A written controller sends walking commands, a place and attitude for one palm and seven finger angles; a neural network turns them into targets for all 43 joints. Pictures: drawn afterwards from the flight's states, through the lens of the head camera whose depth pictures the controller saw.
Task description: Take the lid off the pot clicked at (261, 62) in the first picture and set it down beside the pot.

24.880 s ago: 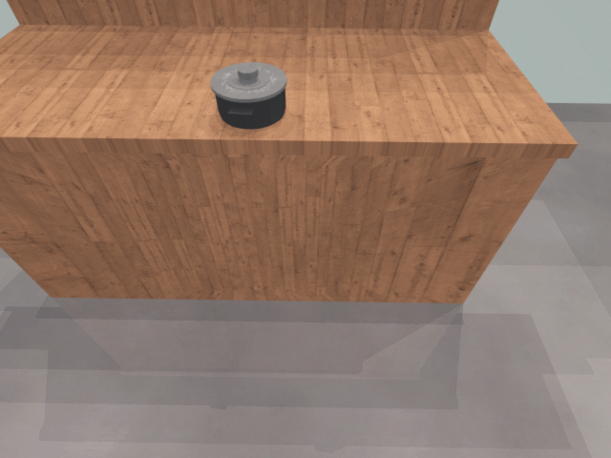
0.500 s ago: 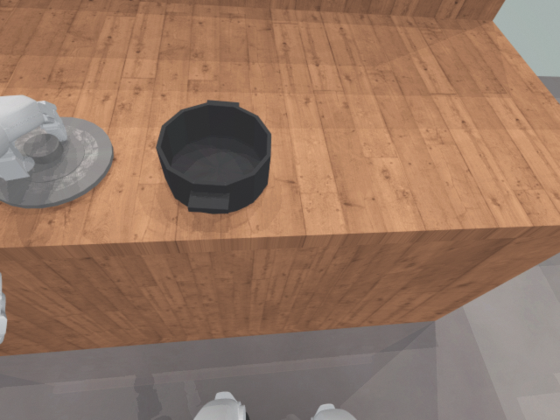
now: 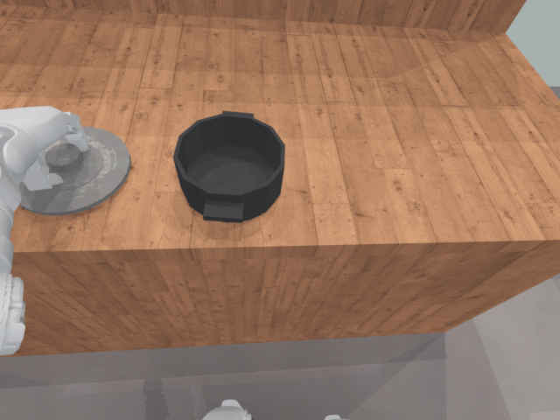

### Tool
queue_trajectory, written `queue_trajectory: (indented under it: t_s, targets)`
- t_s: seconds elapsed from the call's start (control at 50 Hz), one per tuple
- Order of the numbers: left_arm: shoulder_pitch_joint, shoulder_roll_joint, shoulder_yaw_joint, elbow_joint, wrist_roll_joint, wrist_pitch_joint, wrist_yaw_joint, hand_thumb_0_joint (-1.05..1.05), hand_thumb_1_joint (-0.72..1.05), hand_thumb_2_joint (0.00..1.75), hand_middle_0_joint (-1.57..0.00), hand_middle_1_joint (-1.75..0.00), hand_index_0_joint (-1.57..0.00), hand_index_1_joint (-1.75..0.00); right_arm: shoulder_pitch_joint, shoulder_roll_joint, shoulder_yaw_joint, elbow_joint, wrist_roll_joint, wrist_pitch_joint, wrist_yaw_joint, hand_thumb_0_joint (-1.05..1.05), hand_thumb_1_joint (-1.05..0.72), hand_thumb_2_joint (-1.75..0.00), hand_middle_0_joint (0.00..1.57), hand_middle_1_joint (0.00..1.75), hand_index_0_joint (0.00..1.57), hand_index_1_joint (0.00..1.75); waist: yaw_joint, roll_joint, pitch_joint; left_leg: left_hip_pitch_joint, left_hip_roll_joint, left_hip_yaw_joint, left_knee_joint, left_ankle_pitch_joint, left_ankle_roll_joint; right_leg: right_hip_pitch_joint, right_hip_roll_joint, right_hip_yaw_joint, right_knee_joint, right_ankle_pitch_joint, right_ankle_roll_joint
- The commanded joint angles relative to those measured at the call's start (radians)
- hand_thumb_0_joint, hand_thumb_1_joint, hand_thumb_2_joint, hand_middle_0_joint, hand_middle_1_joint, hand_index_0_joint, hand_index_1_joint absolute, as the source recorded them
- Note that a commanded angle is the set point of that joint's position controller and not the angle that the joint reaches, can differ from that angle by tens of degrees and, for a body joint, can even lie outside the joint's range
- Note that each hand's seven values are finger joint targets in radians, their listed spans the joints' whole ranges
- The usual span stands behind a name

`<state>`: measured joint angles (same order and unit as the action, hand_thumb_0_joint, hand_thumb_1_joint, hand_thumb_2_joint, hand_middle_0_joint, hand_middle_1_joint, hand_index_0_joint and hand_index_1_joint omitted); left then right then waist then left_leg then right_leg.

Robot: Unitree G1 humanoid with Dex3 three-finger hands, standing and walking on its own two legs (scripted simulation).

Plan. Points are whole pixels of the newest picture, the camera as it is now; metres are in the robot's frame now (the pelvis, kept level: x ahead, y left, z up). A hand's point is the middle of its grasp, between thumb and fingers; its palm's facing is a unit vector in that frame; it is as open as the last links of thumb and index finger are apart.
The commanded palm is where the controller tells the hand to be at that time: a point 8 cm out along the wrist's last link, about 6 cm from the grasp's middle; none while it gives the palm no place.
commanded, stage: open the fingers wide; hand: left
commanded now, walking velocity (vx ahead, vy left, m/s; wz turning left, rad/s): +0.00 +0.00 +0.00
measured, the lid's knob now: (64, 157) +0.48 +0.32 +0.06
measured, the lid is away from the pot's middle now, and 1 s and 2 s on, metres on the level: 0.25 0.25 0.25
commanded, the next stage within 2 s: raise the empty hand in 0.46 s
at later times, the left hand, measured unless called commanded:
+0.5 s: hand (43, 171) +0.44 +0.33 +0.08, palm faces -0.39 -0.09 -0.92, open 11.1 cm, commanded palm +0.45 +0.32 +0.13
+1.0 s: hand (36, 152) +0.44 +0.32 +0.11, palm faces -0.35 -0.08 -0.93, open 11.0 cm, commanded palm +0.45 +0.31 +0.18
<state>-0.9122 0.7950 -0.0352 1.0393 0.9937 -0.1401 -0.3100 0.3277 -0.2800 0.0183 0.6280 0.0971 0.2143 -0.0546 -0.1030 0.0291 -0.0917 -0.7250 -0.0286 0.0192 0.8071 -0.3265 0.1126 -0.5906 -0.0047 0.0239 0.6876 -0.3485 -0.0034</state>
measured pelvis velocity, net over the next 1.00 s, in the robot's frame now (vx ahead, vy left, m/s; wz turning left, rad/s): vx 0.00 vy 0.00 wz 0.01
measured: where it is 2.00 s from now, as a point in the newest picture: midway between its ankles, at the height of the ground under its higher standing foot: outside the picture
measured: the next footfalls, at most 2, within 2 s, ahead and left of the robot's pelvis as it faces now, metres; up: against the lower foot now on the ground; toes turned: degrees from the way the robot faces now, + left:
none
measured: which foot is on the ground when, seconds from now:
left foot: down 0.00-1.00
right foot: down 0.00-1.00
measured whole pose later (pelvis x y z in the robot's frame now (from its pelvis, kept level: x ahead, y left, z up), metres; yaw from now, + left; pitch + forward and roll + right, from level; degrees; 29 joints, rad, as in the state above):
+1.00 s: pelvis +0.00 +0.00 +0.01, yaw +1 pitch +11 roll -4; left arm -0.91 0.78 -0.05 0.99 0.98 -0.08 -0.32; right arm 0.32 -0.28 0.02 0.64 0.10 0.20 -0.06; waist -0.10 0.04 -0.08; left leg -0.64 -0.04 0.01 0.74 -0.30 0.11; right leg -0.51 -0.01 0.03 0.62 -0.32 -0.01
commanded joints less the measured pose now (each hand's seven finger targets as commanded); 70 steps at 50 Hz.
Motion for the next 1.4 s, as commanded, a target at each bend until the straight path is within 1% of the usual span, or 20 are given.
queue_trajectory:
  t_s: [0.0, 0.14, 0.2, 0.26, 0.32, 0.48, 0.56, 0.62, 0.7, 0.78, 0.92, 0.94, 0.98, 1.0, 1.12, 1.18, 1.26, 1.3, 1.36, 1.38]
  targets:
    - [-0.362, 0.227, 0.044, -0.133, -0.021, 0.003, 0.023, 0.00, 0.05, 0.83, -0.55, -0.81, -0.46, -0.77, 0.082, -0.196, -0.067, -0.069, -0.008, -0.021, -0.013, 0.00, -0.90, -0.90, 0.20, 0.30, 0.20, 0.30, -0.009, 0.080, -0.323, 0.522, 0.027, -0.125, -0.120, 0.323, -0.060, -0.145, 0.086, -0.085, -0.080, 0.108, -0.043]
    - [-0.348, 0.221, 0.043, -0.108, -0.017, 0.005, 0.025, 0.00, -0.09, 0.81, -0.42, -0.72, -0.42, -0.72, 0.088, -0.192, -0.071, -0.066, -0.010, -0.013, -0.008, 0.00, -0.90, -0.90, 0.20, 0.30, 0.20, 0.30, -0.012, 0.081, -0.319, 0.535, 0.029, -0.128, -0.118, 0.320, -0.064, -0.159, 0.088, -0.086, -0.081, 0.093, -0.042]
    - [-0.363, 0.267, 0.078, -0.152, -0.022, -0.004, 0.025, 0.00, -0.09, 0.81, -0.42, -0.72, -0.42, -0.72, 0.079, -0.197, -0.068, -0.073, -0.009, -0.013, -0.011, 0.00, -0.90, -0.90, 0.20, 0.30, 0.20, 0.30, -0.002, 0.074, -0.351, 0.530, 0.025, -0.122, -0.120, 0.342, -0.062, -0.118, 0.084, -0.082, -0.082, 0.122, -0.044]
    - [-0.361, 0.217, 0.037, -0.146, -0.020, 0.000, 0.024, 0.00, -0.09, 0.82, -0.43, -0.71, -0.43, -0.71, 0.081, -0.194, -0.073, -0.065, -0.010, -0.011, -0.007, 0.00, -0.90, -0.90, 0.20, 0.30, 0.20, 0.30, -0.012, 0.079, -0.323, 0.538, 0.033, -0.129, -0.128, 0.311, -0.064, -0.152, 0.086, -0.086, -0.088, 0.089, -0.040]
    - [-0.361, 0.264, 0.069, -0.140, -0.012, -0.005, 0.028, 0.00, -0.09, 0.82, -0.43, -0.71, -0.43, -0.71, 0.077, -0.194, -0.067, -0.069, -0.009, -0.012, -0.011, 0.00, -0.90, -0.90, 0.20, 0.30, 0.20, 0.30, -0.007, 0.101, -0.325, 0.534, 0.027, -0.125, -0.127, 0.311, -0.064, -0.142, 0.086, -0.083, -0.085, 0.092, -0.044]
    - [-0.377, 0.247, 0.045, -0.102, -0.010, 0.009, 0.035, 0.00, -0.10, 0.83, -0.43, -0.70, -0.43, -0.70, 0.082, -0.199, -0.065, -0.062, -0.008, -0.019, -0.016, 0.00, -0.90, -0.90, 0.20, 0.30, 0.20, 0.30, -0.017, 0.076, -0.291, 0.494, 0.025, -0.122, -0.144, 0.179, -0.056, -0.153, 0.085, -0.083, -0.094, 0.046, -0.043]
    - [-0.438, 0.263, 0.053, -0.189, -0.005, 0.007, 0.040, 0.00, -0.10, 0.83, -0.44, -0.69, -0.44, -0.69, 0.083, -0.199, -0.070, -0.061, -0.009, -0.025, -0.020, 0.00, -0.90, -0.90, 0.20, 0.30, 0.20, 0.30, -0.009, 0.139, -0.357, 0.561, 0.032, -0.138, -0.145, 0.222, -0.064, -0.160, 0.083, -0.080, -0.089, 0.057, -0.046]
    - [-0.440, 0.285, 0.086, -0.262, -0.012, -0.006, 0.037, 0.00, -0.10, 0.83, -0.44, -0.69, -0.44, -0.69, 0.078, -0.192, -0.074, -0.068, -0.015, -0.027, -0.020, 0.00, -0.90, -0.90, 0.20, 0.30, 0.20, 0.30, 0.001, 0.184, -0.437, 0.656, 0.038, -0.150, -0.127, 0.369, -0.081, -0.147, 0.087, -0.079, -0.087, 0.098, -0.045]
    - [-0.439, 0.371, 0.160, -0.269, -0.026, -0.004, 0.050, 0.00, -0.10, 0.83, -0.44, -0.69, -0.44, -0.69, 0.066, -0.196, -0.065, -0.069, -0.010, -0.031, -0.027, 0.00, -0.90, -0.90, 0.20, 0.30, 0.20, 0.30, 0.012, 0.145, -0.419, 0.615, 0.029, -0.138, -0.141, 0.365, -0.072, -0.086, 0.085, -0.082, -0.100, 0.128, -0.045]
    - [-0.438, 0.267, 0.065, -0.185, -0.012, 0.039, 0.064, 0.00, -0.10, 0.83, -0.44, -0.69, -0.44, -0.69, 0.055, -0.195, -0.063, -0.058, -0.004, -0.031, -0.016, 0.00, -0.90, -0.90, 0.20, 0.30, 0.20, 0.30, -0.003, 0.128, -0.287, 0.560, 0.036, -0.152, -0.182, 0.235, -0.076, -0.133, 0.088, -0.090, -0.118, 0.056, -0.047]
    - [-0.492, 0.292, 0.075, -0.272, -0.021, 0.054, 0.028, 0.00, -0.10, 0.83, -0.44, -0.69, -0.44, -0.69, 0.041, -0.188, -0.063, -0.078, -0.006, -0.037, -0.021, 0.00, -0.90, -0.90, 0.20, 0.30, 0.20, 0.30, -0.001, 0.156, -0.407, 0.656, 0.031, -0.145, -0.173, 0.357, -0.074, -0.054, 0.082, -0.077, -0.132, 0.124, -0.043]
    - [-0.493, 0.257, 0.046, -0.240, -0.026, 0.060, 0.020, 0.00, -0.10, 0.83, -0.44, -0.69, -0.44, -0.69, 0.043, -0.188, -0.062, -0.072, -0.003, -0.036, -0.023, 0.00, -0.90, -0.90, 0.20, 0.30, 0.20, 0.30, -0.010, 0.132, -0.378, 0.643, 0.031, -0.145, -0.178, 0.332, -0.070, -0.065, 0.083, -0.081, -0.138, 0.116, -0.041]
    - [-0.501, 0.265, 0.047, -0.220, -0.032, 0.066, 0.007, 0.00, -0.10, 0.83, -0.44, -0.69, -0.44, -0.69, 0.040, -0.191, -0.061, -0.066, 0.000, -0.041, -0.025, 0.00, -0.90, -0.90, 0.20, 0.30, 0.20, 0.30, -0.012, 0.109, -0.333, 0.611, 0.030, -0.138, -0.199, 0.251, -0.060, -0.060, 0.080, -0.081, -0.154, 0.089, -0.040]
    - [-0.497, 0.306, 0.081, -0.243, -0.033, 0.057, 0.003, 0.00, -0.10, 0.83, -0.44, -0.69, -0.44, -0.69, 0.037, -0.193, -0.058, -0.072, -0.001, -0.044, -0.029, 0.00, -0.90, -0.90, 0.20, 0.30, 0.20, 0.30, 0.002, 0.111, -0.352, 0.619, 0.027, -0.136, -0.198, 0.285, -0.058, -0.034, 0.077, -0.079, -0.153, 0.112, -0.044]
    - [-0.495, 0.277, 0.057, -0.249, -0.023, 0.055, -0.016, 0.00, -0.10, 0.83, -0.44, -0.69, -0.44, -0.69, 0.023, -0.181, -0.057, -0.079, -0.004, -0.042, -0.024, 0.00, -0.90, -0.90, 0.20, 0.30, 0.20, 0.30, 0.002, 0.141, -0.346, 0.650, 0.027, -0.135, -0.193, 0.409, -0.071, -0.025, 0.079, -0.081, -0.158, 0.147, -0.044]
    - [-0.490, 0.256, 0.036, -0.207, -0.032, 0.069, -0.031, 0.00, -0.10, 0.83, -0.44, -0.69, -0.44, -0.69, 0.018, -0.184, -0.056, -0.077, 0.001, -0.033, -0.018, 0.00, -0.90, -0.90, 0.20, 0.30, 0.20, 0.30, -0.004, 0.098, -0.286, 0.603, 0.028, -0.132, -0.218, 0.309, -0.065, -0.025, 0.078, -0.083, -0.173, 0.111, -0.042]
    - [-0.537, 0.346, 0.102, -0.322, -0.028, 0.058, -0.036, 0.00, -0.10, 0.83, -0.44, -0.69, -0.44, -0.69, 0.009, -0.179, -0.058, -0.095, -0.005, -0.033, -0.017, 0.00, -0.90, -0.90, 0.20, 0.30, 0.20, 0.30, 0.012, 0.148, -0.415, 0.680, 0.020, -0.123, -0.200, 0.451, -0.065, 0.045, 0.074, -0.077, -0.172, 0.191, -0.043]
    - [-0.556, 0.336, 0.093, -0.349, -0.036, 0.052, -0.044, 0.00, -0.10, 0.83, -0.44, -0.69, -0.44, -0.69, -0.003, -0.179, -0.056, -0.099, -0.005, -0.032, -0.015, 0.00, -0.90, -0.90, 0.20, 0.30, 0.20, 0.30, 0.011, 0.153, -0.407, 0.690, 0.025, -0.129, -0.202, 0.493, -0.072, 0.044, 0.073, -0.081, -0.179, 0.200, -0.044]
    - [-0.501, 0.312, 0.075, -0.244, -0.043, 0.073, -0.054, 0.00, -0.10, 0.83, -0.44, -0.69, -0.44, -0.69, -0.003, -0.178, -0.054, -0.086, 0.001, -0.024, -0.013, 0.00, -0.90, -0.90, 0.20, 0.30, 0.20, 0.30, 0.002, 0.100, -0.316, 0.623, 0.020, -0.115, -0.225, 0.373, -0.059, 0.040, 0.076, -0.084, -0.196, 0.157, -0.040]
    - [-0.517, 0.321, 0.077, -0.262, -0.045, 0.076, -0.057, 0.00, -0.10, 0.83, -0.44, -0.69, -0.44, -0.69, -0.004, -0.182, -0.054, -0.087, 0.001, -0.023, -0.011, 0.00, -0.90, -0.90, 0.20, 0.30, 0.20, 0.30, 0.006, 0.096, -0.325, 0.618, 0.018, -0.111, -0.234, 0.353, -0.056, 0.056, 0.074, -0.082, -0.200, 0.159, -0.040]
